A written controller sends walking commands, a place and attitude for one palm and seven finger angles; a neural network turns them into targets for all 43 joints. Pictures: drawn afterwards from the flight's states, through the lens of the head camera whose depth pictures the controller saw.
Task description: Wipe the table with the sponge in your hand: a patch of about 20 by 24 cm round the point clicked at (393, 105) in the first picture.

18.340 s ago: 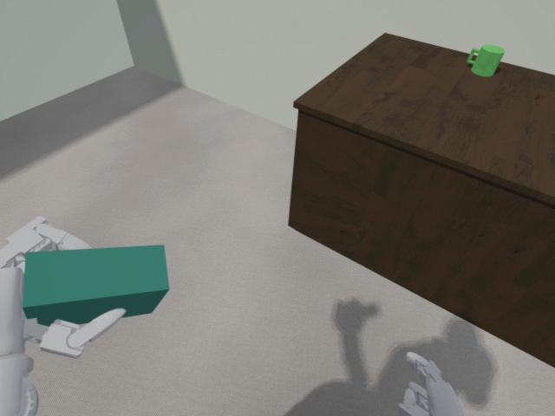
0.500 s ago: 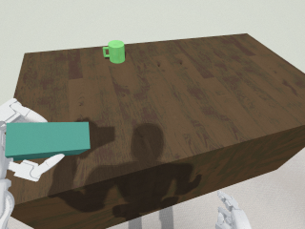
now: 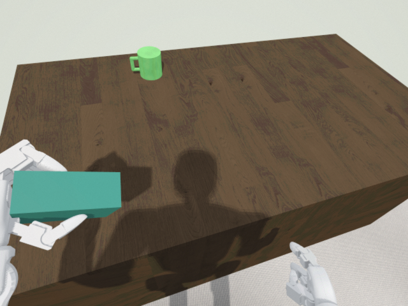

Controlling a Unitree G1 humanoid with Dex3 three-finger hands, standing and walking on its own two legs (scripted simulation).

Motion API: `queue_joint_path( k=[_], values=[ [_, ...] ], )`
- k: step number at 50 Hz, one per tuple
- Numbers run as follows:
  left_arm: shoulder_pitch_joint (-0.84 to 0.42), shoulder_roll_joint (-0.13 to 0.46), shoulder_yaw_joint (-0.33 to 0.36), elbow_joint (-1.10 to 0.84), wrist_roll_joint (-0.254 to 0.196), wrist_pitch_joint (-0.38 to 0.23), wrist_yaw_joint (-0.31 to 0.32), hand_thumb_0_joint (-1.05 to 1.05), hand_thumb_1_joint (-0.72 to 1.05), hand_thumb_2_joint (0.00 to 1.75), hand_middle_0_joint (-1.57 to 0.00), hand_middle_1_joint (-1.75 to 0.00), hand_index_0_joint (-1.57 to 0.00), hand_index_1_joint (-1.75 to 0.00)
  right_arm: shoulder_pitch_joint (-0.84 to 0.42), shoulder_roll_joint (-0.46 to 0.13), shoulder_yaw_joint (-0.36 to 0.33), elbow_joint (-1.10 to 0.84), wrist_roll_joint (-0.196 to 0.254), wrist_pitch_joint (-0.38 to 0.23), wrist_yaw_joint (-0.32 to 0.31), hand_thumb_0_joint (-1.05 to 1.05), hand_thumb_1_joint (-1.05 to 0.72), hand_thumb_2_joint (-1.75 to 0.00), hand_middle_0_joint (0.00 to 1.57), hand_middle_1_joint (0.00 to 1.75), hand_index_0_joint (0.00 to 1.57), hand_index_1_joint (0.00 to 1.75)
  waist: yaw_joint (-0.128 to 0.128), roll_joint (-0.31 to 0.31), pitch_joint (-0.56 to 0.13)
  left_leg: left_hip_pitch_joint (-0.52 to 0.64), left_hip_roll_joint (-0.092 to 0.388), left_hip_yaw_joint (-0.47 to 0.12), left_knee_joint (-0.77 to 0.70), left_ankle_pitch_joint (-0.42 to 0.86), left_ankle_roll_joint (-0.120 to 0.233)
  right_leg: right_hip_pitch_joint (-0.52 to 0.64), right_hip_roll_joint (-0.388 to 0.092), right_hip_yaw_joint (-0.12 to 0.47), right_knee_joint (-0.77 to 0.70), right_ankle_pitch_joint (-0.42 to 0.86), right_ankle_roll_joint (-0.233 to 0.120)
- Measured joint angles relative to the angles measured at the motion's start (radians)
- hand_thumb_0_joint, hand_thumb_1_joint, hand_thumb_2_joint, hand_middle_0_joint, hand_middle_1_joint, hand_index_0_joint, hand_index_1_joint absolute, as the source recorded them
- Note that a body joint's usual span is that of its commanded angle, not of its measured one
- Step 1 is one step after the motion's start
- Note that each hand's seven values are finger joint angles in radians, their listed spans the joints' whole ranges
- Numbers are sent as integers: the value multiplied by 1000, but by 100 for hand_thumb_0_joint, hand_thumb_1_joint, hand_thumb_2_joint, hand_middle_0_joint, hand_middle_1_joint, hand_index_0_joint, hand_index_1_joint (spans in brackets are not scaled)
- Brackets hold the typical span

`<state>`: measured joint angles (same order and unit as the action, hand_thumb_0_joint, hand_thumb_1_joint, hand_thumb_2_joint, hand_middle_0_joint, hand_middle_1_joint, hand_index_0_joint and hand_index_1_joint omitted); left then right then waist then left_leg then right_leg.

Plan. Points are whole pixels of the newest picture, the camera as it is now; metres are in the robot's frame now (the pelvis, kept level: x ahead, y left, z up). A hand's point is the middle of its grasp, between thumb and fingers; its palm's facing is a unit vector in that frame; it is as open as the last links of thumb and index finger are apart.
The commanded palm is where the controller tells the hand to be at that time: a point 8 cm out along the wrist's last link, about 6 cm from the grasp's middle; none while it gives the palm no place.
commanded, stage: come to a stop and stand still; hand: left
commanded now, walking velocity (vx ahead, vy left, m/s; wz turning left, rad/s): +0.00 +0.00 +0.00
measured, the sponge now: (84, 197) +0.24 +0.21 +0.13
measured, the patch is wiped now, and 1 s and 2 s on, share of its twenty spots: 0.00 0.00 0.00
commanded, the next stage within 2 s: look again from close up in 0.70 s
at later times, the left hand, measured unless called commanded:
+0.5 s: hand (71, 209) +0.21 +0.22 +0.15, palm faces +0.38 -0.85 -0.36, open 9.6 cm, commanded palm +0.15 +0.25 +0.17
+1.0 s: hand (67, 210) +0.21 +0.22 +0.15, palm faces +0.36 -0.86 -0.37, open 9.6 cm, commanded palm +0.15 +0.25 +0.17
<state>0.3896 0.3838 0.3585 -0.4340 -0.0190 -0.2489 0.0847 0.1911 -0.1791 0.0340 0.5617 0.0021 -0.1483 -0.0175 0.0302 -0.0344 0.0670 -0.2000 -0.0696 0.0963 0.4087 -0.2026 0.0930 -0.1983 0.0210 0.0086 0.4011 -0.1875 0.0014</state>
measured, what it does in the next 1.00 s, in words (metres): stands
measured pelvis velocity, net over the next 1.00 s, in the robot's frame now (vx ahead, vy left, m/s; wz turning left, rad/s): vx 0.00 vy -0.03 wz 0.00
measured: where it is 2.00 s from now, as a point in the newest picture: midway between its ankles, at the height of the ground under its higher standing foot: outside the picture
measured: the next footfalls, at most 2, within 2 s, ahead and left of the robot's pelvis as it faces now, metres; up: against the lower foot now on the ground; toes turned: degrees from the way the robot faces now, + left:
none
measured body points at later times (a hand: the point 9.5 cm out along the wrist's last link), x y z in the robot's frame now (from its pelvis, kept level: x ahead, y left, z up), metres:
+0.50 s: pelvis +0.00 -0.03 +0.00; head +0.01 -0.02 +0.45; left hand +0.18 +0.26 +0.17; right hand +0.18 -0.26 -0.07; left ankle +0.02 +0.04 -0.74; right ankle +0.02 -0.12 -0.74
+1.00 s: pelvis +0.00 -0.03 +0.00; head +0.01 -0.01 +0.45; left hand +0.18 +0.26 +0.17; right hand +0.17 -0.25 -0.07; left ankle +0.02 +0.04 -0.74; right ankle +0.02 -0.12 -0.74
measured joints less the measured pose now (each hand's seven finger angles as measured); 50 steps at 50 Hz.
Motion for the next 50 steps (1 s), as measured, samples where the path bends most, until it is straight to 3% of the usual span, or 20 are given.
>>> queue_joint_path(
  k=[5, 14, 20, 30, 38, 50],
  values=[
    [32, -3, -10, -13, -9, 29, -5, 0, -46, 102, -82, -134, -80, -134, -5, -3, 0, -7, 2, 15, -8, 1, -91, -90, 21, 30, 20, 30, -6, -4, 7, -2, 5, -8, 3, -4, -3, 1, 6, -8, 0, -6, -9],
    [57, 7, -6, -66, -24, 24, 5, 0, -46, 102, -82, -134, -80, -134, -4, -19, -9, -4, 6, 25, -23, 1, -91, -90, 21, 30, 20, 30, 3, 2, -5, -4, 21, -23, 14, -7, -17, 8, 21, -23, -6, -4, -28],
    [42, -24, -15, 5, -26, 43, 12, 0, -46, 102, -82, -134, -80, -134, 3, -28, -12, -1, 10, 28, -30, 1, -91, -90, 21, 30, 20, 30, 6, 24, -35, -7, 34, -23, 3, 3, -23, 12, 34, -22, -34, 16, -37],
    [40, -34, -44, 3, -18, 65, 15, 0, -46, 102, -82, -134, -80, -134, 15, -28, -10, 9, 8, 27, -32, 1, -91, -90, 21, 30, 20, 30, -8, 19, -30, -24, 52, -26, 7, 12, -33, 8, 52, -25, -62, 42, -51],
    [64, -4, -19, -17, -29, 54, 14, 0, -46, 102, -82, -134, -80, -134, 27, -33, -16, 14, 11, 28, -32, 2, -91, -90, 21, 30, 20, 30, -19, 22, -41, -24, 52, -22, 3, 12, -32, 7, 52, -21, -65, 43, -49],
    [55, -23, -38, 3, -20, 71, 11, 0, -46, 102, -82, -134, -80, -134, 23, -26, -9, 17, 11, 22, -39, 2, -91, -90, 21, 30, 20, 30, -7, 17, -43, -14, 36, -19, -10, 17, -19, 7, 37, -17, -56, 37, -36]
  ],
)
